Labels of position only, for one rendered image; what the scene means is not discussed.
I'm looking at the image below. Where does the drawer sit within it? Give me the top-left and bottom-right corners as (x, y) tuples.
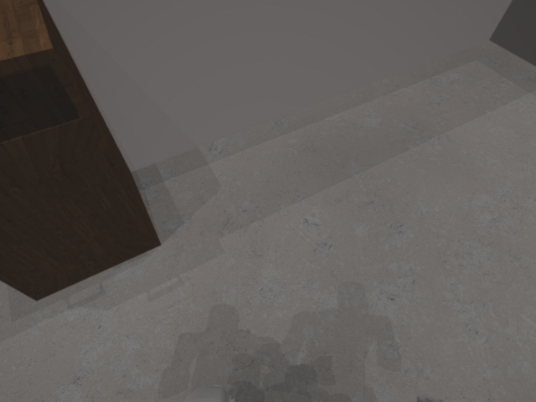
(0, 63), (79, 142)

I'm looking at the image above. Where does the cabinet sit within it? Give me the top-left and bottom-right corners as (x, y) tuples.
(0, 0), (161, 301)

